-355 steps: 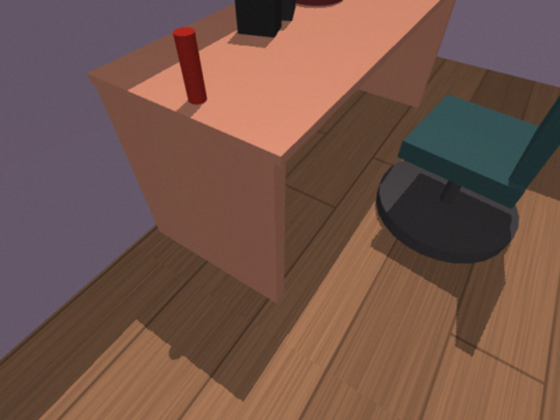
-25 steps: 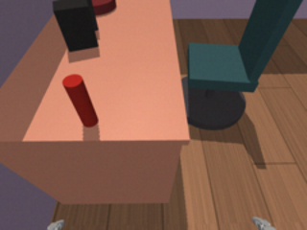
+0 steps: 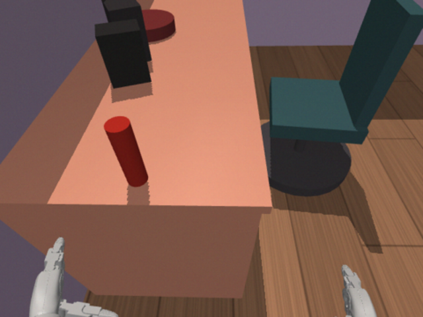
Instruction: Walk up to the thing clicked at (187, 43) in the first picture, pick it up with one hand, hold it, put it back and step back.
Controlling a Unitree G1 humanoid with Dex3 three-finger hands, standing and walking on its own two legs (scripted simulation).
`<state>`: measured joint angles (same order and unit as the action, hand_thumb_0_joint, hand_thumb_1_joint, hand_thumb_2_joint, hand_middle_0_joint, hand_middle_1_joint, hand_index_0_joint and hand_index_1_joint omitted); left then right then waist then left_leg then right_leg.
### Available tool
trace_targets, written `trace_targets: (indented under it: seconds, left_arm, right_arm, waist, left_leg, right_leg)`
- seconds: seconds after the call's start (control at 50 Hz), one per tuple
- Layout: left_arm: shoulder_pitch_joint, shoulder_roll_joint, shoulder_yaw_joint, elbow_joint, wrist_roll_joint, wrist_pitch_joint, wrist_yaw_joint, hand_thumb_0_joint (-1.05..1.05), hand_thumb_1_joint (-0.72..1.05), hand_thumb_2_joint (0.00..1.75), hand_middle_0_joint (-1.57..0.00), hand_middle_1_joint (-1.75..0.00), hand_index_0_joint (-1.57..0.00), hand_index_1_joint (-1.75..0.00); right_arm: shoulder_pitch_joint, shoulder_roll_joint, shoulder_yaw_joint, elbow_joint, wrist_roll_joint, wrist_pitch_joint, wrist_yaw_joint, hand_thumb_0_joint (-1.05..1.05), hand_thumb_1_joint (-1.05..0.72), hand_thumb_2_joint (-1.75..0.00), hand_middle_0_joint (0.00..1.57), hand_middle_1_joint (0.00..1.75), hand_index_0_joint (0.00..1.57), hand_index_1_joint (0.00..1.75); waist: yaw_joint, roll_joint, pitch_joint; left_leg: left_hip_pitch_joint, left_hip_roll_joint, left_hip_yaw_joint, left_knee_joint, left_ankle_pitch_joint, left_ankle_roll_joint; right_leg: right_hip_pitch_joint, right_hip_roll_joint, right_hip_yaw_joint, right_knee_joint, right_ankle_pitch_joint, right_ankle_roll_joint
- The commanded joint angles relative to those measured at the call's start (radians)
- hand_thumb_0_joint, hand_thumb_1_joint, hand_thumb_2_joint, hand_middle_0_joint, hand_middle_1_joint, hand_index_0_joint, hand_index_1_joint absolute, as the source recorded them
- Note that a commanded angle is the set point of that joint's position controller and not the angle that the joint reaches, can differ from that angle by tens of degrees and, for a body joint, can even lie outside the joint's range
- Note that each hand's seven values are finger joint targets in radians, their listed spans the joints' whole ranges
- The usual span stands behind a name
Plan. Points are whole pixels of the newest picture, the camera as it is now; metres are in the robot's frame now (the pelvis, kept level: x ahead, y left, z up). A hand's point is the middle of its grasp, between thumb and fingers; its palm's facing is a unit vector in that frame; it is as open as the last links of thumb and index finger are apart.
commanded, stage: rise first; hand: left
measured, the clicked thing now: (128, 154) +0.44 +0.22 +0.06
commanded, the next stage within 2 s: go down in 1.16 s
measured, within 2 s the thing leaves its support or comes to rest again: neither
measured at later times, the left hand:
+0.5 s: hand (61, 279) +0.17 +0.25 +0.06, palm faces +0.31 -0.86 -0.40, open 17.5 cm
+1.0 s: hand (45, 272) +0.17 +0.25 +0.11, palm faces +0.35 -0.83 -0.44, open 17.6 cm
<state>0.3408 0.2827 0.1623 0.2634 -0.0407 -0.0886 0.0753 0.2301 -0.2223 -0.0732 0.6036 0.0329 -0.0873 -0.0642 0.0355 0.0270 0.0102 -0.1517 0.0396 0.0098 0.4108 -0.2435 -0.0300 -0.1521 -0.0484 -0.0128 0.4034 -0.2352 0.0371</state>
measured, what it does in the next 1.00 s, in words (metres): stands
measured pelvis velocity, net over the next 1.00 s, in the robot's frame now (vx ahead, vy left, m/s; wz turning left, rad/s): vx -0.01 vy -0.01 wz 0.02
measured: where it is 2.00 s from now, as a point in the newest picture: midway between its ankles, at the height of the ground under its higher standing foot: outside the picture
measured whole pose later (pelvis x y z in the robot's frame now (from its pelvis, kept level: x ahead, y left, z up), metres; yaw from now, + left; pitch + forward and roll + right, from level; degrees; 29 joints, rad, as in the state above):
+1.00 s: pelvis -0.01 -0.01 +0.00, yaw +1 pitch -4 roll +0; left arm 0.46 0.33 0.30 -0.16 -0.03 -0.28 0.02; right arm 0.23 -0.23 -0.16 0.67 0.02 -0.12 -0.04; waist 0.06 0.05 0.05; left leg -0.12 0.04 -0.01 0.40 -0.22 -0.04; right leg -0.12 -0.05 -0.04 0.42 -0.23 0.03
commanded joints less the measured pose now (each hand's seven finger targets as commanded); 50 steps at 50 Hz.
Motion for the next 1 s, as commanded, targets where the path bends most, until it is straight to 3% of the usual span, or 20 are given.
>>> trace_targets:
  seconds: [0.0, 0.04, 0.06, 0.1, 0.14, 0.16, 0.2, 0.28, 0.32, 0.48, 0.54, 0.6, 0.62, 0.66, 0.7, 0.74, 0.82, 0.86, 0.9, 0.98]
  left_arm:
    - [0.013, 0.176, 0.105, -0.272, -0.005, -0.064, -0.003, 0.00, -0.53, 0.00, -0.04, -0.05, -0.05, -0.04]
    - [0.012, 0.172, 0.110, -0.328, -0.008, -0.069, -0.014, 0.00, -0.53, 0.00, -0.04, -0.05, -0.05, -0.04]
    - [0.013, 0.172, 0.116, -0.338, -0.008, -0.073, -0.018, 0.00, -0.54, 0.00, -0.04, -0.05, -0.05, -0.04]
    - [-0.007, 0.173, 0.122, -0.399, -0.007, -0.083, -0.019, 0.00, -0.54, 0.00, -0.04, -0.05, -0.05, -0.04]
    - [0.027, 0.195, 0.148, -0.399, -0.007, -0.089, -0.017, 0.00, -0.54, 0.00, -0.04, -0.04, -0.04, -0.04]
    - [0.008, 0.178, 0.126, -0.459, -0.006, -0.099, -0.020, 0.00, -0.54, 0.00, -0.04, -0.04, -0.05, -0.04]
    - [0.050, 0.196, 0.165, -0.431, -0.005, -0.105, -0.017, 0.00, -0.55, 0.01, -0.04, -0.05, -0.05, -0.04]
    - [0.040, 0.207, 0.175, -0.496, -0.004, -0.127, -0.021, 0.00, -0.55, 0.01, -0.04, -0.05, -0.05, -0.05]
    - [0.062, 0.194, 0.176, -0.500, -0.004, -0.139, -0.025, 0.00, -0.56, 0.01, -0.05, -0.05, -0.05, -0.05]
    - [0.077, 0.215, 0.215, -0.544, -0.003, -0.180, -0.031, 0.00, -0.56, 0.02, -0.05, -0.05, -0.05, -0.05]
    - [0.046, 0.222, 0.217, -0.590, -0.005, -0.196, -0.035, 0.00, -0.56, 0.02, -0.05, -0.05, -0.05, -0.05]
    - [0.067, 0.218, 0.225, -0.576, -0.004, -0.203, -0.036, 0.00, -0.56, 0.02, -0.05, -0.05, -0.05, -0.05]
    - [0.046, 0.229, 0.230, -0.610, -0.005, -0.212, -0.035, 0.00, -0.56, 0.02, -0.05, -0.05, -0.05, -0.05]
    - [0.063, 0.231, 0.235, -0.589, -0.003, -0.217, -0.037, 0.00, -0.57, 0.03, -0.05, -0.05, -0.05, -0.05]
    - [0.061, 0.238, 0.253, -0.589, -0.004, -0.226, -0.034, 0.00, -0.57, 0.04, -0.05, -0.05, -0.04, -0.06]
    - [0.043, 0.229, 0.243, -0.619, -0.005, -0.237, -0.036, 0.00, -0.57, 0.04, -0.04, -0.05, -0.04, -0.05]
    - [0.051, 0.232, 0.247, -0.614, -0.003, -0.244, -0.038, 0.00, -0.58, 0.04, -0.05, -0.05, -0.05, -0.06]
    - [0.045, 0.236, 0.258, -0.624, -0.004, -0.252, -0.038, 0.00, -0.57, 0.05, -0.04, -0.05, -0.04, -0.06]
    - [0.053, 0.243, 0.264, -0.630, -0.005, -0.253, -0.037, 0.00, -0.59, 0.06, -0.05, -0.06, -0.04, -0.06]
    - [0.050, 0.241, 0.266, -0.622, -0.008, -0.263, -0.039, 0.00, -0.58, 0.06, -0.05, -0.05, -0.04, -0.06]
  right_arm:
    - [-0.002, -0.171, -0.107, -0.164, 0.000, -0.044, -0.001, 0.00, 0.52, -0.02, 0.05, 0.05, 0.05, 0.05]
    - [-0.001, -0.116, -0.070, -0.137, 0.000, -0.036, 0.013, 0.00, 0.53, -0.02, 0.05, 0.05, 0.05, 0.05]
    - [-0.019, -0.141, -0.101, -0.148, 0.000, -0.039, 0.012, 0.00, 0.53, -0.02, 0.05, 0.05, 0.05, 0.05]
    - [-0.073, -0.116, -0.071, -0.179, -0.002, -0.042, 0.018, 0.00, 0.52, -0.02, 0.05, 0.05, 0.05, 0.05]
    - [-0.048, -0.161, -0.120, -0.123, -0.009, -0.040, 0.012, 0.00, 0.53, -0.02, 0.05, 0.05, 0.05, 0.05]
    - [-0.076, -0.119, -0.080, -0.149, -0.009, -0.044, 0.016, 0.00, 0.53, -0.02, 0.05, 0.05, 0.05, 0.05]
    - [-0.067, -0.149, -0.115, -0.110, -0.015, -0.044, 0.011, 0.00, 0.52, -0.02, 0.05, 0.05, 0.05, 0.05]
    - [-0.068, -0.180, -0.139, -0.105, -0.017, -0.049, 0.006, 0.00, 0.52, -0.02, 0.05, 0.05, 0.05, 0.05]
    - [-0.081, -0.143, -0.114, -0.103, -0.018, -0.052, 0.010, 0.00, 0.52, -0.03, 0.05, 0.05, 0.05, 0.05]
    - [-0.076, -0.132, -0.117, -0.085, -0.017, -0.063, 0.010, 0.00, 0.52, -0.03, 0.05, 0.05, 0.05, 0.05]
    - [-0.098, -0.164, -0.141, -0.108, -0.017, -0.070, 0.008, 0.00, 0.52, -0.03, 0.05, 0.05, 0.05, 0.05]
    - [-0.083, -0.130, -0.125, -0.066, -0.017, -0.072, 0.011, 0.00, 0.52, -0.03, 0.05, 0.05, 0.05, 0.05]
    - [-0.105, -0.174, -0.158, -0.100, -0.017, -0.079, 0.008, 0.00, 0.52, -0.03, 0.05, 0.05, 0.05, 0.05]
    - [-0.090, -0.120, -0.110, -0.074, -0.015, -0.077, 0.013, 0.00, 0.52, -0.03, 0.05, 0.05, 0.05, 0.05]
    - [-0.086, -0.165, -0.153, -0.082, -0.020, -0.084, 0.006, 0.00, 0.53, -0.04, 0.05, 0.05, 0.05, 0.05]
    - [-0.093, -0.118, -0.111, -0.075, -0.015, -0.085, 0.014, 0.00, 0.53, -0.04, 0.05, 0.05, 0.05, 0.05]
    - [-0.099, -0.191, -0.171, -0.114, -0.017, -0.094, 0.008, 0.00, 0.52, -0.04, 0.05, 0.05, 0.05, 0.05]
    - [-0.066, -0.101, -0.105, -0.064, -0.014, -0.089, 0.016, 0.00, 0.53, -0.04, 0.05, 0.05, 0.05, 0.05]
    - [-0.082, -0.140, -0.142, -0.073, -0.014, -0.092, 0.011, 0.00, 0.52, -0.05, 0.05, 0.05, 0.05, 0.05]
    - [-0.089, -0.124, -0.121, -0.084, -0.011, -0.093, 0.017, 0.00, 0.53, -0.05, 0.05, 0.05, 0.05, 0.05]
  waist:
    - [-0.016, -0.017, -0.074]
    - [0.005, 0.015, -0.052]
    - [-0.008, 0.011, -0.052]
    - [0.008, 0.023, -0.064]
    - [0.006, 0.019, -0.046]
    - [0.009, 0.023, -0.059]
    - [0.013, 0.012, -0.056]
    - [0.003, 0.010, -0.048]
    - [0.013, 0.000, -0.040]
    - [0.014, -0.004, -0.037]
    - [0.009, -0.002, -0.041]
    - [0.016, -0.009, -0.023]
    - [0.012, -0.011, -0.038]
    - [0.021, 0.005, -0.018]
    - [0.011, -0.026, -0.037]
    - [0.021, 0.003, -0.016]
    - [0.006, -0.021, -0.046]
    - [0.023, -0.001, -0.035]
    - [0.024, 0.006, -0.031]
    - [0.029, -0.007, -0.002]
  left_leg:
    - [0.048, -0.034, 0.053, -0.045, 0.286, 0.022]
    - [0.035, -0.037, 0.055, -0.048, 0.285, 0.021]
    - [0.042, -0.035, 0.053, -0.048, 0.280, 0.021]
    - [0.040, -0.033, 0.048, -0.053, 0.269, 0.019]
    - [0.034, -0.034, 0.046, -0.053, 0.255, 0.022]
    - [0.039, -0.038, 0.048, -0.051, 0.252, 0.024]
    - [0.039, -0.039, 0.049, -0.044, 0.258, 0.027]
    - [0.044, -0.038, 0.043, -0.055, 0.227, 0.026]
    - [0.041, -0.040, 0.044, -0.054, 0.210, 0.028]
    - [0.039, -0.049, 0.046, -0.056, 0.187, 0.034]
    - [0.051, -0.048, 0.043, -0.060, 0.173, 0.031]
    - [0.034, -0.048, 0.040, -0.065, 0.155, 0.033]
    - [0.041, -0.048, 0.038, -0.064, 0.156, 0.033]
    - [0.031, -0.051, 0.042, -0.065, 0.148, 0.034]
    - [0.036, -0.048, 0.038, -0.060, 0.155, 0.036]
    - [0.032, -0.053, 0.040, -0.067, 0.136, 0.035]
    - [0.047, -0.043, 0.031, -0.069, 0.155, 0.032]
    - [0.041, -0.051, 0.039, -0.061, 0.172, 0.034]
    - [0.037, -0.051, 0.038, -0.066, 0.165, 0.032]
    - [0.020, -0.054, 0.039, -0.071, 0.126, 0.035]
  right_leg:
    - [0.035, 0.045, -0.070, -0.036, 0.259, -0.038]
    - [0.035, 0.040, -0.069, -0.041, 0.255, -0.040]
    - [0.032, 0.041, -0.067, -0.038, 0.253, -0.039]
    - [0.045, 0.041, -0.068, -0.038, 0.234, -0.042]
    - [0.046, 0.041, -0.069, -0.042, 0.223, -0.040]
    - [0.047, 0.037, -0.066, -0.045, 0.220, -0.039]
    - [0.055, 0.034, -0.066, -0.044, 0.230, -0.036]
    - [0.040, 0.043, -0.070, -0.045, 0.195, -0.038]
    - [0.040, 0.039, -0.072, -0.049, 0.174, -0.038]
    - [0.028, 0.031, -0.069, -0.056, 0.161, -0.032]
    - [0.021, 0.034, -0.069, -0.056, 0.143, -0.033]
    - [0.020, 0.033, -0.071, -0.059, 0.127, -0.034]
    - [0.025, 0.033, -0.071, -0.058, 0.127, -0.033]
    - [0.022, 0.030, -0.070, -0.062, 0.121, -0.032]
    - [0.025, 0.031, -0.070, -0.059, 0.130, -0.030]
    - [0.018, 0.030, -0.071, -0.062, 0.107, -0.032]
    - [0.027, 0.039, -0.076, -0.049, 0.129, -0.035]
    - [0.029, 0.030, -0.072, -0.055, 0.144, -0.032]
    - [0.026, 0.032, -0.072, -0.054, 0.137, -0.032]
    - [0.018, 0.031, -0.073, -0.065, 0.096, -0.031]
